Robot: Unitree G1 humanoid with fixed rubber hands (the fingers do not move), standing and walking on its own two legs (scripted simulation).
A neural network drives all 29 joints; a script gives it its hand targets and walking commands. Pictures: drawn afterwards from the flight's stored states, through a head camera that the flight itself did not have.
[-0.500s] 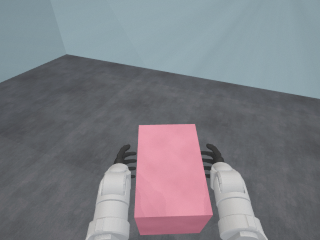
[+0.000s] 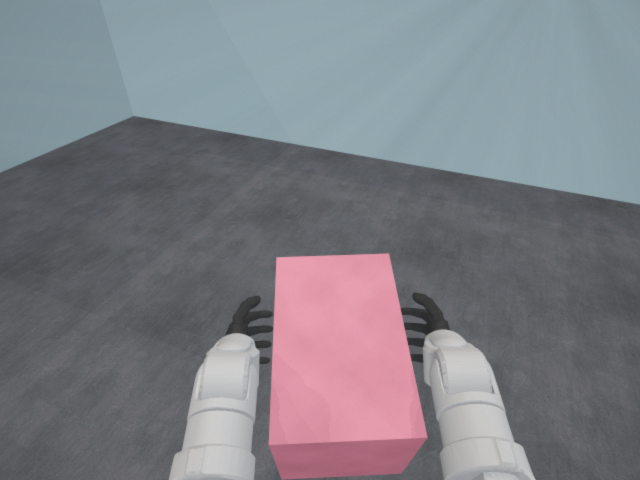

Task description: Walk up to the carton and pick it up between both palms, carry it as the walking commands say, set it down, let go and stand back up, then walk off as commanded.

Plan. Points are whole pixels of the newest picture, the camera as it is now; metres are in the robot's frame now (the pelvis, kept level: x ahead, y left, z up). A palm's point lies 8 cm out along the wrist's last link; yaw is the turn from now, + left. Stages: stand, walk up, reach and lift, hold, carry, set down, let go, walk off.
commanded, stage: hold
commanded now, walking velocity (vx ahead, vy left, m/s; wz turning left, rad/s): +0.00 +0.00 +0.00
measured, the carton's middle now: (337, 362) +0.33 +0.00 -0.01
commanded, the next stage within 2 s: carry in 0.98 s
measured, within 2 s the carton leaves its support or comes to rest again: neither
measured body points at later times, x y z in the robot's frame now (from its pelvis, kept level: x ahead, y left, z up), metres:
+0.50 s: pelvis +0.00 +0.00 +0.00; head -0.06 +0.01 +0.44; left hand +0.31 +0.13 +0.05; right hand +0.31 -0.13 +0.06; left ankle +0.05 +0.12 -0.74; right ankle +0.01 -0.13 -0.74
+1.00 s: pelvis +0.00 +0.00 +0.00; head -0.06 +0.01 +0.44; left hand +0.31 +0.13 +0.05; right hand +0.31 -0.13 +0.05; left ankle +0.05 +0.12 -0.74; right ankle +0.01 -0.13 -0.74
